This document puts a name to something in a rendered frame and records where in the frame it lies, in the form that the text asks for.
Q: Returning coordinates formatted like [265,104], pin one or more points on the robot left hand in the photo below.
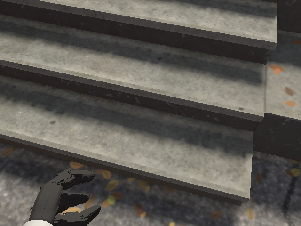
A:
[52,200]

